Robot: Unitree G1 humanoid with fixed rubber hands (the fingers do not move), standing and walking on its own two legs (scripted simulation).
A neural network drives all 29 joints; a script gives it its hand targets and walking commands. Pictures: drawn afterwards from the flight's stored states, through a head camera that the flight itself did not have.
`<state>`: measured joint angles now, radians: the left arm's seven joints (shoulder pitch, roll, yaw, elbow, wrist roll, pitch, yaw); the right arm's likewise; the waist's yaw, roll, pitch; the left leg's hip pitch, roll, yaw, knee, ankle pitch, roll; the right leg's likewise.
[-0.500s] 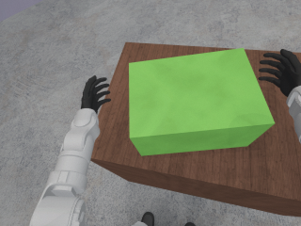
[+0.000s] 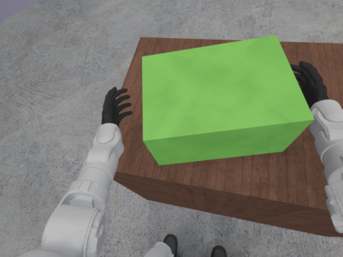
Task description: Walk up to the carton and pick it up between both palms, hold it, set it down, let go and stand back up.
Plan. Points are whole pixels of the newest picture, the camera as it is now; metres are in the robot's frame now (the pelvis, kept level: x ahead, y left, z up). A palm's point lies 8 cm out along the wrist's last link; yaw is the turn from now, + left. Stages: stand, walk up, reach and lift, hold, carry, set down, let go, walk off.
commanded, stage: reach and lift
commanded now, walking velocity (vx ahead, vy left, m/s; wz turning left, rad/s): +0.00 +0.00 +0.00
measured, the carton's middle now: (213, 104) +0.49 +0.02 -0.01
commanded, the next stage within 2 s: none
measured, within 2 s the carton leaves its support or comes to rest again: neither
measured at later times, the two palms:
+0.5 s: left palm (126, 125) +0.40 +0.22 +0.00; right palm (308, 98) +0.51 -0.19 +0.01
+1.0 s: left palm (125, 125) +0.39 +0.22 +0.01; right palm (303, 103) +0.50 -0.18 +0.01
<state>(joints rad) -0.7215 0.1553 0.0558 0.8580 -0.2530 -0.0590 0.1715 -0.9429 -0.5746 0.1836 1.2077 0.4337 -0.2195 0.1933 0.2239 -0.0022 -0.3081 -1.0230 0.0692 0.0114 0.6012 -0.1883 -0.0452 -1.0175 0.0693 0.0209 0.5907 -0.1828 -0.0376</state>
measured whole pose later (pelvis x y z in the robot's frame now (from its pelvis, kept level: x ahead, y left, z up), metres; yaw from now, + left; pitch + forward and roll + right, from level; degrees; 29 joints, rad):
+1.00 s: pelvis -0.01 +0.00 -0.01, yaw +0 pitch +35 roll +0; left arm -0.78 0.05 0.11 1.01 -0.20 -0.18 0.19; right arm -1.02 -0.49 0.09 1.34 0.31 -0.26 0.13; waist 0.23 0.01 -0.34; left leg -1.09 0.07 0.01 0.69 -0.22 -0.04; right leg -1.09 0.07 0.02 0.70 -0.23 -0.04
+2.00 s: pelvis +0.01 +0.00 +0.01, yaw +1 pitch +32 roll +0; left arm -0.67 -0.04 0.30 1.05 -0.03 -0.34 0.13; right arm -0.96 -0.43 -0.20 1.49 -0.07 -0.46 0.15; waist 0.19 0.02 -0.31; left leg -0.92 0.05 0.03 0.53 -0.17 -0.03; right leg -0.93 0.05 0.01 0.54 -0.18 -0.03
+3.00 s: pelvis -0.01 +0.01 +0.01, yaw +1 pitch +26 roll -1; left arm -0.63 0.05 0.05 0.97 -0.24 -0.10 0.20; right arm -0.94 -0.43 -0.04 1.41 0.10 -0.20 0.15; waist 0.16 0.00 -0.36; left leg -0.86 0.05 0.02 0.59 -0.18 -0.02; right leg -0.84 0.03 -0.02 0.57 -0.18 -0.02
